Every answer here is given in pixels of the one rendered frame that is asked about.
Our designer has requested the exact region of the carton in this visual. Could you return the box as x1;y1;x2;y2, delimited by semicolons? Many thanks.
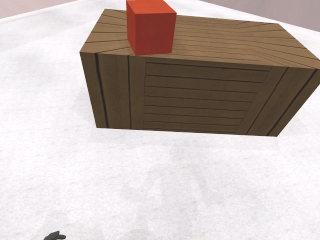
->
126;0;177;56

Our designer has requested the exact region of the pedestal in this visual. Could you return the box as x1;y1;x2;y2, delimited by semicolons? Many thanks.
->
79;9;320;137

